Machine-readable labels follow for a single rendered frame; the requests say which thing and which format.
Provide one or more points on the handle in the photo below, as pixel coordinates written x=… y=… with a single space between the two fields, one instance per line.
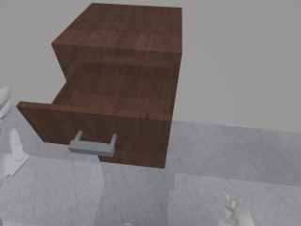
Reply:
x=93 y=148

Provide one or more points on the robot right hand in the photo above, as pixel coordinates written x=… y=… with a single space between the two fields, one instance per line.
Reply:
x=238 y=216

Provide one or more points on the drawer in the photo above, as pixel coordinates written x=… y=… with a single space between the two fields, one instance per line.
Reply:
x=102 y=99

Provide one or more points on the robot left hand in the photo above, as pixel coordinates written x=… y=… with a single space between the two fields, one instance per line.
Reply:
x=12 y=162

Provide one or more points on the cabinet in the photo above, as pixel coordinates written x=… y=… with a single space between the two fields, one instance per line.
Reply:
x=125 y=34

